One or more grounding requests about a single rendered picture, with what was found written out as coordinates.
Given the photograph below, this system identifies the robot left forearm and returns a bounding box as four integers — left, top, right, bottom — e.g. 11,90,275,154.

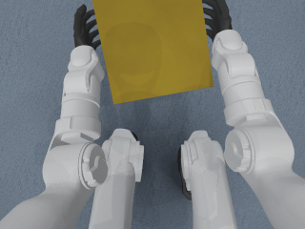
42,45,105,177

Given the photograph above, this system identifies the left robot upper arm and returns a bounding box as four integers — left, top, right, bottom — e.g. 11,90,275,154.
0,142,109,229

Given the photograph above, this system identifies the carton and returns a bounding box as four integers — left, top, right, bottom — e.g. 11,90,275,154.
92,0,214,105

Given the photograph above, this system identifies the robot right foot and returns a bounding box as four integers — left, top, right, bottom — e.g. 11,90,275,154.
177,147,192,200

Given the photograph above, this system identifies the robot right hand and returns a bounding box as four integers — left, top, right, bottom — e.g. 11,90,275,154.
202,0,233,41

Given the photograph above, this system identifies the robot left hand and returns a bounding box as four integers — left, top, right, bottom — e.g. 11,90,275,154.
73,4,101,50

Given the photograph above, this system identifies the robot right forearm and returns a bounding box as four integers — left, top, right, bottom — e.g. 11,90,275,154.
211,30,295,158

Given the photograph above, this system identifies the right robot shin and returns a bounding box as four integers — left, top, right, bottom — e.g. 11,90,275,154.
185,130,226,191

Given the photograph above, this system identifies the right robot upper arm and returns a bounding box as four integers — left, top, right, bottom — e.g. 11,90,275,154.
223,125,305,229

